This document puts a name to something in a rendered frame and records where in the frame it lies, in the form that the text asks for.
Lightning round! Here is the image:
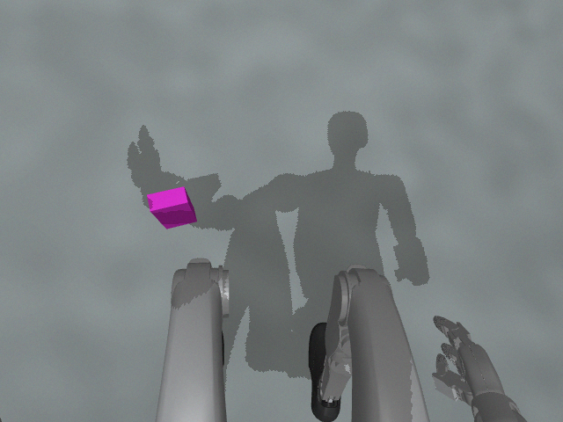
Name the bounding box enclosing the right robot arm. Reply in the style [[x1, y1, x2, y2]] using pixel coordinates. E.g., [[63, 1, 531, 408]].
[[472, 392, 527, 422]]

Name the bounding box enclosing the right robot hand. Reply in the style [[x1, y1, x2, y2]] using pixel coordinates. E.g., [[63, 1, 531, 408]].
[[432, 316, 505, 406]]

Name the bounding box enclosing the right robot foot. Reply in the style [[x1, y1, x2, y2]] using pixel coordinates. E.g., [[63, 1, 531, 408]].
[[309, 323, 340, 422]]

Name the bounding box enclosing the carton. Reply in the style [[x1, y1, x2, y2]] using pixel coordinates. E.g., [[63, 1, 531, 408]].
[[147, 186, 197, 229]]

